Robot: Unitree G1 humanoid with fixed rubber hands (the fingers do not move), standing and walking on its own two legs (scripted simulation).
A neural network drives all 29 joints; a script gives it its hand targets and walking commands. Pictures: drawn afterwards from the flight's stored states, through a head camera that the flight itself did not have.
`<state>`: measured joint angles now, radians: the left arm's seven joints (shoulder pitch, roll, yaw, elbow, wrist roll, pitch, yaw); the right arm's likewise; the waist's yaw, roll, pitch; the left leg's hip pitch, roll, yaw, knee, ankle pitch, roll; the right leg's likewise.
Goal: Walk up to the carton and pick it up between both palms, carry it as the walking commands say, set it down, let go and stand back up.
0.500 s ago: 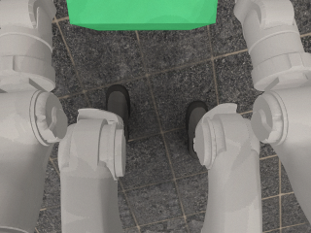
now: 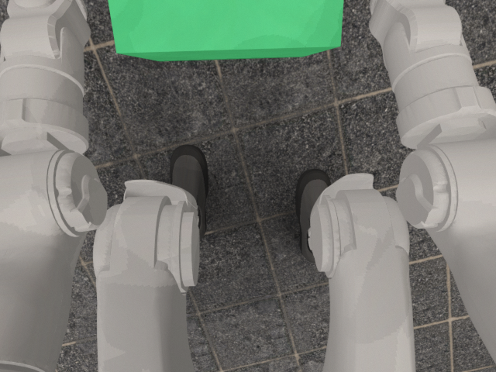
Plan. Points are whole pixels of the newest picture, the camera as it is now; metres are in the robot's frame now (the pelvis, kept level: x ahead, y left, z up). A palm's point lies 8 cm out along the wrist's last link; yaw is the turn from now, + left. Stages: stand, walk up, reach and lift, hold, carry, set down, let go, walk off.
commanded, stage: set down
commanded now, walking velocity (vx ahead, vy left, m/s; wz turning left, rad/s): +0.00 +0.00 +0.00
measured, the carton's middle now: out of the picture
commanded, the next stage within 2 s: none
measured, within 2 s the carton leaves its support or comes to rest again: neither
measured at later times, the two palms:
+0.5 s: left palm out of the picture +0.52 +0.22 -0.23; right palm out of the picture +0.54 -0.13 -0.22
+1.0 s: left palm out of the picture +0.51 +0.26 -0.23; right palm out of the picture +0.55 -0.16 -0.21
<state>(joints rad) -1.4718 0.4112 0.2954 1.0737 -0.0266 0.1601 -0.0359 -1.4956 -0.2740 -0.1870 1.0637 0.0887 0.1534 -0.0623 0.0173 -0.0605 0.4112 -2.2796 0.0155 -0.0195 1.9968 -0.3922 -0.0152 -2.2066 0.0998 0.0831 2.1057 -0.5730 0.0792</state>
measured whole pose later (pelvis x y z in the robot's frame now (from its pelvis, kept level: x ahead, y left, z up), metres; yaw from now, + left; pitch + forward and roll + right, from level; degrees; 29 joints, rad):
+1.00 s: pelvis +0.00 +0.00 +0.00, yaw -1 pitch +37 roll +0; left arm -1.47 0.50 0.30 1.22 -0.08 0.02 0.02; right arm -1.50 -0.37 -0.07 1.07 0.19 0.07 -0.11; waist 0.02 -0.04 0.48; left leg -2.26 0.02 -0.02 2.02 -0.41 -0.02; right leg -2.19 0.10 0.08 2.12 -0.59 0.09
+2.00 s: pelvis +0.03 +0.01 +0.16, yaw +0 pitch +23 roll -1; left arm -1.14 0.53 0.26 0.61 -0.15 0.35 0.00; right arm -1.25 -0.38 -0.14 0.61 0.20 0.38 -0.13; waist 0.02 -0.05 0.52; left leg -1.55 0.02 -0.02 1.61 -0.47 -0.01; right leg -1.46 0.06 0.07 1.66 -0.61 0.06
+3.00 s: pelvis +0.16 -0.01 +0.34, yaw +1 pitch +23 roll +0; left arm -0.10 0.24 0.15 0.56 -0.04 0.09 -0.09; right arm -0.17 -0.21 -0.08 0.58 0.03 0.08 -0.02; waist 0.02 0.01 -0.15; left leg -0.83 0.02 -0.02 0.79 -0.33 -0.01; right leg -0.74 0.03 0.06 0.78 -0.43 0.02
